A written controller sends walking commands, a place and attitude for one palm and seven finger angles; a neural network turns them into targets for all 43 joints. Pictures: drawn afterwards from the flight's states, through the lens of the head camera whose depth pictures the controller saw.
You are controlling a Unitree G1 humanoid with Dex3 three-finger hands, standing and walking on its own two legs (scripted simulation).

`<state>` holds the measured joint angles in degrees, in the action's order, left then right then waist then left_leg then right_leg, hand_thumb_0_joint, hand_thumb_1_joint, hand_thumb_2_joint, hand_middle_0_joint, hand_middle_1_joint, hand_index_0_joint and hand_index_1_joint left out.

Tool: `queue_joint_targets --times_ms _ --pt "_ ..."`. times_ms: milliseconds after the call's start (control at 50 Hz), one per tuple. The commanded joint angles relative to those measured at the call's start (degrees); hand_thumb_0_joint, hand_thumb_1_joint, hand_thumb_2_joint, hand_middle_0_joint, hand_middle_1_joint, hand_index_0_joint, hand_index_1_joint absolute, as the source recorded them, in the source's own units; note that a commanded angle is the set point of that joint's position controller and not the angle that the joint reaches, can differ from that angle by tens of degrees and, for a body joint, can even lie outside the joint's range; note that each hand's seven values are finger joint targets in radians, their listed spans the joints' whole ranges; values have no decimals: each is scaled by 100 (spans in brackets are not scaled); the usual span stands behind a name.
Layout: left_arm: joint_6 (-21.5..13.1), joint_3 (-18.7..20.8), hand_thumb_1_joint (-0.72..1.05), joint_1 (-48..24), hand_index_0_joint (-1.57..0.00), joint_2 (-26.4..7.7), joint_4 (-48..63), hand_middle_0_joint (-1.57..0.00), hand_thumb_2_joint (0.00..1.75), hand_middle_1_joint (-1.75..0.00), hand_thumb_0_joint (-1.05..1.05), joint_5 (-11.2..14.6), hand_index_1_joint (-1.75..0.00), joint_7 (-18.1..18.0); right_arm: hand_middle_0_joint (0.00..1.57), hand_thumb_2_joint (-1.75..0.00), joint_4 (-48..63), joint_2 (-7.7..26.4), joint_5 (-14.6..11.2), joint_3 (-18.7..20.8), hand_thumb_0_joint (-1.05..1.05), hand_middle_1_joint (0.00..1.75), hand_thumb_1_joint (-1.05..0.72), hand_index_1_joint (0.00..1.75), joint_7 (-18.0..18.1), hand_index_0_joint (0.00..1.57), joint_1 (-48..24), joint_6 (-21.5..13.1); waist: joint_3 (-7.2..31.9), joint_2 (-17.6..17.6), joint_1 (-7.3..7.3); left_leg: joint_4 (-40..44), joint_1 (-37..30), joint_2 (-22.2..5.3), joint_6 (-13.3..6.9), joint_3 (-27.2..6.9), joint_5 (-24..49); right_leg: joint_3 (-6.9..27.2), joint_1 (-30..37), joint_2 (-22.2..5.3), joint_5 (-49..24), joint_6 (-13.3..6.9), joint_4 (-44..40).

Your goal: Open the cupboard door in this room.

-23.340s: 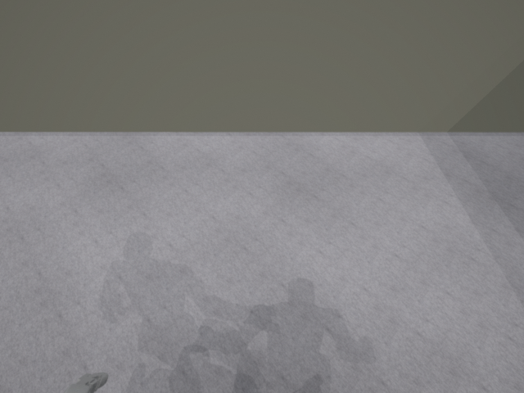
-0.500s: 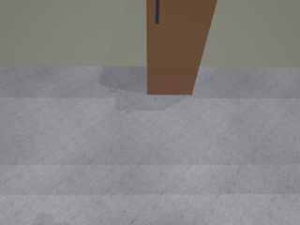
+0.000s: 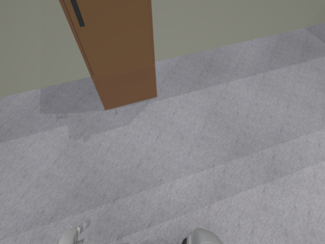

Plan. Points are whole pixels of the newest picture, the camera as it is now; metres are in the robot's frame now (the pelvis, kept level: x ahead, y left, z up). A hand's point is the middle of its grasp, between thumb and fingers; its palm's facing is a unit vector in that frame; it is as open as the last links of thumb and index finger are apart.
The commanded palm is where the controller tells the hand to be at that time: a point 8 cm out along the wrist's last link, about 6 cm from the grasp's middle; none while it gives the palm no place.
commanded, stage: walk to a spot facing it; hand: left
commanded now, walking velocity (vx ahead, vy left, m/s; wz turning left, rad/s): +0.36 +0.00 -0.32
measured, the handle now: (76, 9) +1.01 +0.44 +0.03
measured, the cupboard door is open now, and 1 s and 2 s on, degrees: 0 0 0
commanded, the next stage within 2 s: turn to face it in 0.68 s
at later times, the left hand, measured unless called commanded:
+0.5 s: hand (87, 191) +0.26 +0.25 -0.15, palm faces -0.14 -0.98 -0.17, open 7.3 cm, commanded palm none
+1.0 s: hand (152, 122) +0.51 +0.07 -0.13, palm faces -0.44 -0.87 -0.21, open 7.3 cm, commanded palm none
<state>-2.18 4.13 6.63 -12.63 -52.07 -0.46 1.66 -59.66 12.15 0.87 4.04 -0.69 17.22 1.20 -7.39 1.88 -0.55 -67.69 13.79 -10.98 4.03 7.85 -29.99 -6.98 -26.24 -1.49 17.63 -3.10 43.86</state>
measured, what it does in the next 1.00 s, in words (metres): walks ahead, turning right: left foot, then right foot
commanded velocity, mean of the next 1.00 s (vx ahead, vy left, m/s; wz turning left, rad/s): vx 0.13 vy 0.00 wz -0.21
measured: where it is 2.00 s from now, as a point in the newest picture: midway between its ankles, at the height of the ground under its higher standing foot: (174, 213)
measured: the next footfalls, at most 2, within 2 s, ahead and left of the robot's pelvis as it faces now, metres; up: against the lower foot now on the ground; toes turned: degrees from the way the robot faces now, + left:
left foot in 0.34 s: +0.29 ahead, +0.14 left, +0.00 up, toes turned +0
right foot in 0.86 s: +0.37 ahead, -0.14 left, +0.00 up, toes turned -32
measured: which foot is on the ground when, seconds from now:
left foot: up 0.00-0.32, down 0.34-0.86, up 0.88-1.00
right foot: down 0.00-0.36, up 0.38-0.84, down 0.86-1.00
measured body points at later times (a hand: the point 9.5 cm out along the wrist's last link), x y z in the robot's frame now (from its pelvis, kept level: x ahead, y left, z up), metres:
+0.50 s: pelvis +0.21 +0.06 +0.03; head +0.24 +0.09 +0.48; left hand +0.27 +0.30 -0.14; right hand +0.26 -0.19 -0.09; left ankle +0.25 +0.14 -0.71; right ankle +0.14 -0.08 -0.60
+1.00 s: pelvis +0.32 -0.03 +0.02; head +0.35 -0.06 +0.46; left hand +0.54 +0.12 -0.11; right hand +0.20 -0.21 -0.15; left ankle +0.30 +0.14 -0.64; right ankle +0.33 -0.11 -0.71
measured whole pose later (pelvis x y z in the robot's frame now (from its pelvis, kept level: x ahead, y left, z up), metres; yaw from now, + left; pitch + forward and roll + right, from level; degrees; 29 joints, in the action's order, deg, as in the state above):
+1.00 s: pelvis +0.32 -0.03 +0.02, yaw -23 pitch -1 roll +1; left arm -2.0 0.4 3.3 -8.8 -55.5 -0.7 -0.5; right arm -61.5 9.2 0.0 2.5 0.5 18.4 1.7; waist -6.4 1.5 -3.9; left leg -63.2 19.1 -6.3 2.8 3.8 -31.0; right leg -9.5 -19.3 -2.4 15.8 -3.9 36.4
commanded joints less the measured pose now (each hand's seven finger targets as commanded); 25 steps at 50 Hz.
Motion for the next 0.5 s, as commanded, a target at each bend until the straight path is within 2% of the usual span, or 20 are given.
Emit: queue_joint_targets --times_ms 0,20,60,100,160,200,220,240,260,280,300,320,340,360,380,400,420,460,480 --pt "-58 239 90 1034 -20 -1145 -28 -20 90 -30 0 -8 -30 -208 20 -90 966 509 45 74 0 30 -90 30 52 20 -804 -344 817 -499 393 -1023 2312 -1 -123 -750 971 2821 2021 -1719 -1080 -806 -2554" --pt "-92 191 90 884 -20 -1046 -16 -20 90 -30 0 -43 -30 -216 20 -90 896 457 73 56 0 30 -90 30 50 20 -693 -297 759 -336 233 -699 2010 31 -92 -678 1035 2457 1572 -1564 -1306 -743 -2592" --pt "-134 178 90 766 -20 -975 -59 -20 90 -30 0 -102 -30 -225 20 -90 820 353 83 33 0 30 -90 30 35 20 -417 -229 884 -498 32 -94 1674 126 -33 -559 1084 1935 1286 -1312 -1425 -676 -2657" --pt "-176 155 90 844 -20 -938 -138 -20 90 -30 0 -109 -30 -210 20 -90 893 319 73 7 0 30 -90 30 5 20 -590 -211 834 -730 52 452 1727 208 22 -509 1255 1802 1293 -1168 -1538 -715 -2746" --pt "-206 133 90 994 -20 -905 -277 -20 90 -30 0 -103 -30 -201 20 -90 1085 265 46 -39 0 30 -90 30 -45 20 -1061 -262 692 -799 140 1565 1781 278 38 -429 1471 1703 1558 -1083 -1618 -729 -2775" --pt "-193 112 90 1076 -20 -871 -340 -20 90 -30 0 -96 -30 -196 20 -90 1177 233 34 -69 0 30 -90 30 -58 20 -1351 -321 583 -843 242 2315 1488 422 10 -346 1568 1720 1593 -1076 -1696 -680 -2732" --pt "-182 112 90 1097 -20 -898 -353 -20 90 -30 0 -90 -30 -196 20 -90 1200 249 24 -75 0 30 -90 30 -56 20 -1390 -358 606 -868 258 2600 1317 484 -23 -341 1602 1752 1686 -1098 -1761 -663 -2660" --pt "-176 128 90 1093 -20 -893 -385 -20 90 -30 0 -95 -30 -206 20 -90 1182 271 17 -54 0 30 -90 30 -46 20 -1337 -404 654 -748 232 2927 926 509 -43 -351 1625 1827 1618 -1161 -1692 -619 -2522" --pt "-161 139 90 985 -20 -938 -367 -20 90 -30 0 -75 -30 -198 20 -90 1106 328 19 -30 0 30 -90 30 -28 20 -1092 -434 684 -649 79 3256 427 603 -36 -263 1855 1749 1416 -1093 -1536 -539 -2391" --pt "-139 142 90 850 -20 -914 -336 -20 90 -30 0 -49 -30 -191 20 -90 970 465 32 7 0 30 -90 30 6 20 -681 -470 771 -433 -135 3712 -354 686 -32 -221 2143 1586 1097 -872 -1481 -404 -1997" --pt "-128 121 90 770 -20 -785 -298 -20 90 -30 0 -30 -30 -171 20 -90 738 791 53 88 0 30 -90 30 70 20 42 -524 1158 178 -441 4086 -1478 452 -102 -477 2162 1402 704 -524 -1489 -210 -922" --pt "-103 66 90 1112 -20 -434 -249 -20 90 -30 0 26 -30 -109 20 -90 593 1450 157 254 0 30 -90 30 112 20 714 -574 1765 1701 -602 4430 -2695 -1056 -551 -2262 2097 659 -445 238 296 134 810" --pt "-122 3 90 1036 -20 -334 -134 -20 90 -30 0 5 -30 -108 20 -90 560 1714 118 281 0 30 -90 30 122 20 1041 -481 1704 2070 -669 4926 -2602 -1915 -1010 -3195 2085 674 -1067 300 1841 232 2131" --pt "-87 44 90 783 -20 -450 -123 -20 90 -30 0 -47 -30 -129 20 -90 597 1441 113 216 0 30 -90 30 132 20 735 -441 1205 1478 -606 5186 -1929 -1939 -1134 -3016 1690 928 -1246 -2 1596 214 2721" --pt "-35 74 90 608 -20 -462 -166 -20 90 -30 0 -70 -30 -101 20 -90 660 1103 79 128 0 30 -90 30 147 20 356 -461 711 1210 -427 5408 -1204 -1731 -982 -2679 1632 973 -1291 -224 1044 260 2960" --pt "-9 107 90 630 -20 -452 -203 -20 90 -30 0 -90 -30 -42 20 -90 758 868 88 47 0 30 -90 30 149 20 58 -480 431 821 -228 5436 -813 -1480 -886 -2226 1638 881 -1172 -339 647 303 3027" --pt "50 113 90 734 -20 -352 -237 -20 90 -30 0 -116 -30 -3 20 -90 770 709 82 0 0 30 -90 30 150 20 -106 -503 255 586 -65 5443 -524 -1265 -760 -1656 2030 800 -1058 -383 373 352 2988" --pt "170 88 90 1020 -20 -159 -317 -20 90 -30 0 -118 -30 8 20 -90 670 548 49 -34 0 30 -90 30 179 20 -84 -567 452 454 141 5266 -437 -944 -554 -703 3324 686 -794 -331 -109 466 3069" --pt "239 99 90 1121 -20 -120 -330 -20 90 -30 0 -109 -30 -5 20 -90 638 494 26 -38 0 30 -90 30 198 20 -63 -576 556 495 195 5202 -496 -869 -521 -403 3814 667 -813 -324 -284 516 3162"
